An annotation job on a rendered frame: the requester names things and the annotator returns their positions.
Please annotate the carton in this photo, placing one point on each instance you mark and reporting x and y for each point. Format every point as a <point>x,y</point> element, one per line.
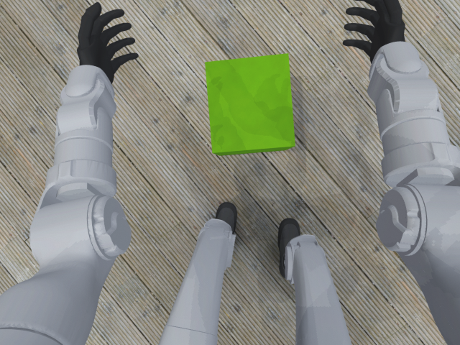
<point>250,105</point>

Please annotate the robot right upper arm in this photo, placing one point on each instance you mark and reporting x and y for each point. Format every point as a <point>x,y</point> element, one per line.
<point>422,224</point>

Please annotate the right robot forearm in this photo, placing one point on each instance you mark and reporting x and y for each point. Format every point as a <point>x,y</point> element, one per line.
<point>411,123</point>

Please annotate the robot left hand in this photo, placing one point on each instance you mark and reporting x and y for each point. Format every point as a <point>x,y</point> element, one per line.
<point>93,49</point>

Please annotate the robot left upper arm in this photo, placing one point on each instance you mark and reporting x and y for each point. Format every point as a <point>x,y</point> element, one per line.
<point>76,243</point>

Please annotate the left robot forearm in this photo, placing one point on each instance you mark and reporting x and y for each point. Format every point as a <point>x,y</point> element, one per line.
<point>83,140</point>

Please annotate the robot right shin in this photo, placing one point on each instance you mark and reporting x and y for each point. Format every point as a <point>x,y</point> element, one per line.
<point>305,238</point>

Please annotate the robot right hand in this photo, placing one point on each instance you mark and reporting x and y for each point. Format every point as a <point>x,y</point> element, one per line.
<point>388,25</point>

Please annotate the robot left thigh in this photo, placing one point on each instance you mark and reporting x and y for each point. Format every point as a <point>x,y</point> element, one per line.
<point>194,318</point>

